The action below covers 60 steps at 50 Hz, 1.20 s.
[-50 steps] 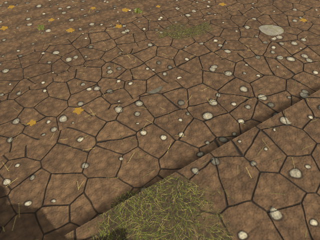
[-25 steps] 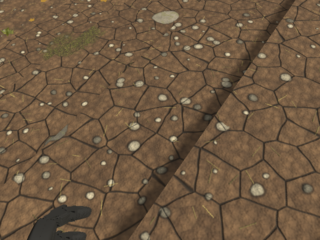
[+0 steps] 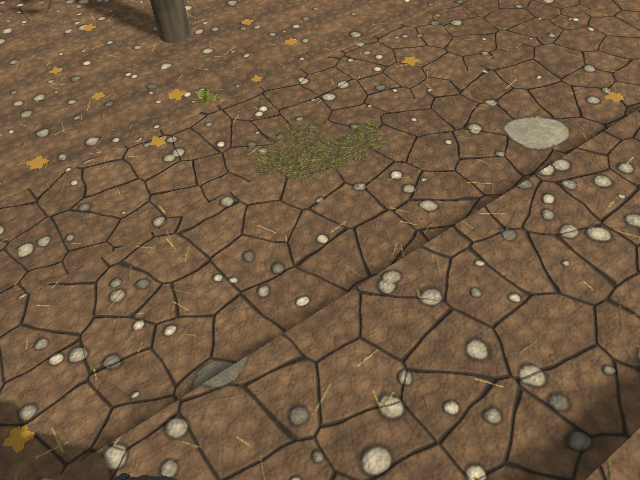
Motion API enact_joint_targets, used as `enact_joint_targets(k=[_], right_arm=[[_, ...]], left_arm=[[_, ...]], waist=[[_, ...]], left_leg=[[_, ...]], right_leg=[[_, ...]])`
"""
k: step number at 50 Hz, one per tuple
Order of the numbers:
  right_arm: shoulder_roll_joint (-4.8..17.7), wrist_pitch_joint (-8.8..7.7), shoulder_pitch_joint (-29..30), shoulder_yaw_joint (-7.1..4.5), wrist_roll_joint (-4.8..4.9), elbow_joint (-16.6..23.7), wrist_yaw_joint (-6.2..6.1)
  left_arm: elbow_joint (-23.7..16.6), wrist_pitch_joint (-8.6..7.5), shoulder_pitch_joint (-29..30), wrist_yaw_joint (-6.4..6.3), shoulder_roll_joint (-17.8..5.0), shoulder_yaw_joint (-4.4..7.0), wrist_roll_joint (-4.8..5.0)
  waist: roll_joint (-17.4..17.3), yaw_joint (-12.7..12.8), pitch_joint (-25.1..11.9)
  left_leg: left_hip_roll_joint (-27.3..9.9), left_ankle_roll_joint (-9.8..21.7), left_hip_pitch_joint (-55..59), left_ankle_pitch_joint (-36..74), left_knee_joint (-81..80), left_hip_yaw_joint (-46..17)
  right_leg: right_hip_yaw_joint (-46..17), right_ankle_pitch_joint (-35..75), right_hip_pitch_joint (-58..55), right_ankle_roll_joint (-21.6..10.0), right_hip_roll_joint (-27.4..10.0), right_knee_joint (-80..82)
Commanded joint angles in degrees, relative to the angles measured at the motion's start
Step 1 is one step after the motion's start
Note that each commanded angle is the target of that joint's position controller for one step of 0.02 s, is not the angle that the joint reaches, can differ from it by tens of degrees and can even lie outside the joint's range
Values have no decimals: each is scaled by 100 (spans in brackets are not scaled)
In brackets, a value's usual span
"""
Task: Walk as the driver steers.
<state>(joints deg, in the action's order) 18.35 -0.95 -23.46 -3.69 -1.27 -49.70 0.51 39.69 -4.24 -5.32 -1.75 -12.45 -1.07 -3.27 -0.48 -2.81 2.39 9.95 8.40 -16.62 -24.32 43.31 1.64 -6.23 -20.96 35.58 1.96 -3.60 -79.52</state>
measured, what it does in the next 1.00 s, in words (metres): goes down, turning left: right foot, then left foot 0.17 m lower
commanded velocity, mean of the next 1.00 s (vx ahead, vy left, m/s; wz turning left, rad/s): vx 1.00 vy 0.00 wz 0.96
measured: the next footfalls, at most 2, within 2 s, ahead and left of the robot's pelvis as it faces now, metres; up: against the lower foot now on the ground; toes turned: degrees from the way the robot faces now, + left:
right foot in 0.16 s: +0.28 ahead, -0.24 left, +0.00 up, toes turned +11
left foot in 0.54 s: +0.57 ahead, +0.02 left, -0.17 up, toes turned +33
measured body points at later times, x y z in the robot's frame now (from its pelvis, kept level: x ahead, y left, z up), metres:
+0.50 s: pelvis +0.43 -0.05 -0.07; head +0.45 -0.04 +0.38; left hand +0.21 +0.15 -0.19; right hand +0.77 -0.16 -0.12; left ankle +0.54 +0.04 -0.78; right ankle +0.25 -0.24 -0.69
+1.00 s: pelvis +0.86 +0.11 -0.15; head +0.86 +0.10 +0.30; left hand +0.66 +0.31 -0.27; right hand +1.19 +0.07 -0.24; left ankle +0.76 +0.16 -0.78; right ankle +0.94 +0.00 -0.87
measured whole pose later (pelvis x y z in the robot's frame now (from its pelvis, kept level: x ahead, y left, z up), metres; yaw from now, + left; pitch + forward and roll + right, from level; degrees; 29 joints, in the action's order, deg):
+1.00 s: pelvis +0.86 +0.11 -0.15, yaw +55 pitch -1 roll -2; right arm 20.8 1.0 -8.8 -5.3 -1.2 -40.4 2.6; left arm 48.4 -5.2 -20.8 0.2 -14.4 3.4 -0.8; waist -3.2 0.4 -0.1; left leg 0.5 6.3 -33.8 -11.8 75.6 -1.8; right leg 4.1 -23.2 12.9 1.1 -1.4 -37.4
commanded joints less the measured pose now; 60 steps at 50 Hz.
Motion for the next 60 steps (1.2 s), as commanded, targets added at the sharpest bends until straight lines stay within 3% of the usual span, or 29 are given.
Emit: enact_joint_targets(k=[1,6,8,9,10,11,13,14,18,24,26,27,28,29,30,31,32,33,34,39,41,42,43,44,45,49,53,57,60], right_arm=[[1025,-371,801,-194,20,826,-32],[1064,-254,980,-304,103,1032,100],[1224,-247,2566,-413,118,1385,-3],[465,-300,3053,-292,85,1691,-19],[-97,-304,812,-55,166,1806,-107],[149,-168,790,-65,-24,1354,-110],[546,82,2251,-238,-152,1722,125],[359,168,2178,-199,-129,1793,269],[12,342,1658,-81,-7,1533,719],[31,150,2743,79,-337,1403,350],[375,189,837,-107,-283,693,172],[728,121,-797,-291,-218,169,134],[1509,111,-1320,-469,3,-71,86],[1790,69,-1455,-490,69,-17,29],[1446,31,-1200,-407,132,231,-10],[1098,37,-669,-312,117,264,-102],[1445,13,256,-366,-26,506,-308],[889,-84,549,-214,-114,635,-309],[829,-200,910,-183,-158,769,-250],[1041,-412,1105,-292,127,648,-61],[1153,-444,1943,-330,65,755,-16],[507,-467,2369,-225,-1,942,-8],[-239,-489,1199,-39,122,1346,-69],[-198,-376,723,42,161,1234,-68],[26,-151,704,-5,-18,1023,16],[62,306,1426,-32,39,1328,317],[311,277,1822,-143,-145,1245,398],[-82,-19,3259,0,-159,1474,438],[-243,-34,2545,100,-104,1001,547]], left_arm=[[-702,202,284,102,-1175,248,1],[-22,93,-1278,345,-880,344,57],[470,-121,-3521,156,-1130,553,70],[749,-275,-4100,102,-1540,669,-107],[412,-224,-2452,200,-1864,673,-61],[217,-174,-1750,232,-1226,599,22],[192,-314,-1065,159,-1011,531,17],[479,-431,-1142,134,-988,527,55],[813,-557,-1193,-29,-809,503,239],[1142,-212,-2583,-59,-1023,561,-6],[1259,-56,-2694,-111,-1067,556,56],[1163,-55,-1800,-107,-960,637,157],[600,-114,-997,-50,-698,545,75],[150,-162,-1437,-54,-759,456,169],[-22,-217,-1429,-12,-1070,446,40],[-74,-204,-977,23,-1086,442,-36],[-299,-122,-1064,84,-967,438,-33],[6,9,-1061,91,-1305,524,-124],[-177,122,-885,77,-1292,534,-53],[144,92,-1331,246,-686,416,138],[935,147,-4034,110,-1178,751,134],[1036,127,-4728,29,-1548,808,43],[719,43,-3623,95,-1496,674,-5],[377,3,-2253,112,-1298,657,115],[150,-18,-1365,144,-1029,638,179],[512,-287,-1163,201,-965,632,343],[917,-341,-1988,157,-1140,712,186],[1270,-572,-2638,118,-635,518,54],[1285,-433,-2306,-25,-482,406,191]], waist=[[403,587,753],[125,1051,-648],[-53,2661,-1258],[1185,2838,-680],[2741,591,-679],[1251,550,-126],[128,490,961],[761,452,880],[514,-65,199],[-61,599,740],[54,-198,-299],[-626,-1329,-257],[-1181,-1212,-216],[-1114,-879,-1142],[81,-725,-1741],[733,-373,-785],[-460,204,-932],[583,394,-454],[349,598,138],[196,1015,-160],[485,2730,-1329],[1748,2995,-1255],[2982,1406,-1031],[2105,595,-547],[836,298,163],[658,107,810],[327,498,136],[-146,788,752],[-190,279,535]], left_leg=[[-1584,1260,-2247,1021,-3065,-2795],[-928,487,-1302,3399,-962,-1429],[-695,25,-1760,4098,2438,-1433],[-38,-183,-3136,834,4581,-1365],[-520,-56,-3982,-246,3985,-1062],[-1015,-142,-4059,-151,3860,-826],[-1312,-397,-3927,783,3087,-887],[-1603,-357,-3709,1721,2238,-1363],[-963,-341,-727,5667,685,-104],[-824,-87,-720,4591,-1248,909],[-670,251,1095,3975,-1368,811],[-1158,972,2824,4576,-2203,-239],[-1405,766,4284,6284,-872,-387],[-2220,1233,5684,7432,-212,-1514],[-2416,1372,5853,5297,-690,-2370],[-2152,1228,4569,4507,-1437,-2421],[-2950,1783,3452,2242,-2254,-4130],[-2744,1806,2215,1743,-2688,-4045],[-2863,1923,729,2022,-2717,-4326],[-1066,783,-2070,3050,-1957,-2273],[-508,119,-2173,4786,1231,-1571],[129,-37,-2462,667,3975,-1241],[93,-45,-3144,-521,5302,-1347],[-327,-18,-3669,162,4962,-885],[-809,-41,-3311,683,4538,-881],[-1454,-273,-2475,1665,2840,-706],[-1323,-113,-2874,2581,2323,72],[-1082,-105,-2774,4894,-27,591],[-820,-113,-542,6562,-876,948]], right_leg=[[228,913,-976,180,-332,2522],[831,2018,-3249,-245,215,2563],[284,2671,-5200,-313,82,3859],[-187,1870,-5587,-216,-364,4650],[-2488,1342,-5104,-767,-1862,5111],[-2464,742,-4377,-925,-1921,5381],[-2469,-1917,-2431,-956,-1712,5950],[-1745,-1264,-2069,-792,-1804,5371],[567,-1185,-423,-392,-749,4913],[1578,1533,-2490,-305,-759,3475],[1714,4267,-2587,-416,-823,862],[1917,1711,-683,-229,-64,-2531],[1551,-1623,1575,-398,319,-3447],[820,-1523,2829,-235,-36,-3311],[307,-734,3089,-293,-308,-2093],[415,-529,3038,-179,-308,-1109],[-169,-575,2591,83,-356,-300],[-270,-808,1950,311,-548,165],[-444,-678,1325,425,-679,1044],[685,1723,-3534,85,341,3103],[840,2136,-5997,123,487,2868],[-402,-69,-5553,133,-381,4294],[-3148,525,-4981,45,-1756,5381],[-4541,-1153,-4143,-263,-2103,6535],[-3790,-2356,-2931,-621,-1919,6413],[-621,-573,-1622,-524,-976,6736],[756,2473,-3711,-668,-931,6337],[1742,906,-3633,-286,-392,6004],[2309,1012,-2336,-63,-268,4980]])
